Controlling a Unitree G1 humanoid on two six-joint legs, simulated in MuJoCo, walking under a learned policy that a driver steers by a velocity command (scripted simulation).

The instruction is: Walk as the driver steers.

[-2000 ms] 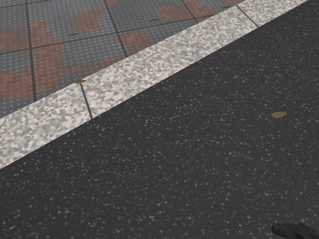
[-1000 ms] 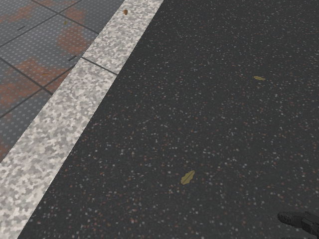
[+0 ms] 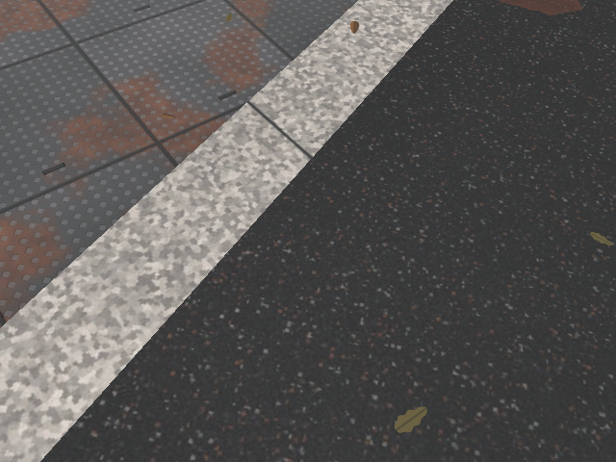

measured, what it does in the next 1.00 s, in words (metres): walks ahead, turning left: right foot, then left foot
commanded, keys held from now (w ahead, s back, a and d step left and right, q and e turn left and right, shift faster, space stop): q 0.26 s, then w+q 0.74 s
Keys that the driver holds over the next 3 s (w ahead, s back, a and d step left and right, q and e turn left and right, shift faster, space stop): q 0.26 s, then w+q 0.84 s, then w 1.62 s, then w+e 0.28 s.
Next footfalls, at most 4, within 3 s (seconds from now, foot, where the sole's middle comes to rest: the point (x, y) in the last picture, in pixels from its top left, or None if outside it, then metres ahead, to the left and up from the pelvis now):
0.24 right None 0.08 -0.14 -0.78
0.70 left None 0.10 0.18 -0.78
1.18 right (191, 435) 0.49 0.22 -0.78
1.70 left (9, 429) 0.50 0.60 -0.78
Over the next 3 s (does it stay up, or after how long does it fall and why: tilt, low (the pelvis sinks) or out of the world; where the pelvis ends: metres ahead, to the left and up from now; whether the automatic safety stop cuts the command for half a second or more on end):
stays up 0.96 0.91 -0.15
